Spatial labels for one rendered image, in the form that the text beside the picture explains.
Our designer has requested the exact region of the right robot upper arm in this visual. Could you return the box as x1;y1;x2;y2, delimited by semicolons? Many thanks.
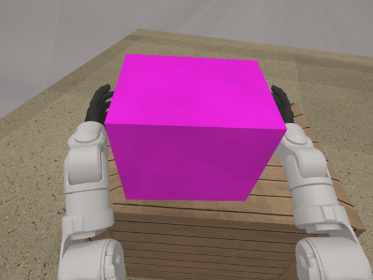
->
295;236;372;280

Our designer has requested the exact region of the left robot upper arm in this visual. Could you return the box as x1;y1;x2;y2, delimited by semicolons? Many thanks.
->
59;239;126;280

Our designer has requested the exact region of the left robot hand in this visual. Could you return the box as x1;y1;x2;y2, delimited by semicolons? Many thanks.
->
85;84;114;130

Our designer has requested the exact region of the pedestal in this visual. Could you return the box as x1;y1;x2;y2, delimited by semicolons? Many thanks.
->
63;103;366;280

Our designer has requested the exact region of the carton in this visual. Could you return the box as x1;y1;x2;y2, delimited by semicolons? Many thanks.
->
104;54;287;201

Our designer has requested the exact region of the robot left forearm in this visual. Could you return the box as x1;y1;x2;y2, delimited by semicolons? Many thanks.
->
58;121;114;280

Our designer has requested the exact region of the robot right forearm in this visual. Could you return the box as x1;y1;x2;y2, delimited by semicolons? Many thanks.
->
273;123;373;280

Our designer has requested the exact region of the right robot hand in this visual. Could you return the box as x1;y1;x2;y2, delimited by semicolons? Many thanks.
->
271;85;294;124

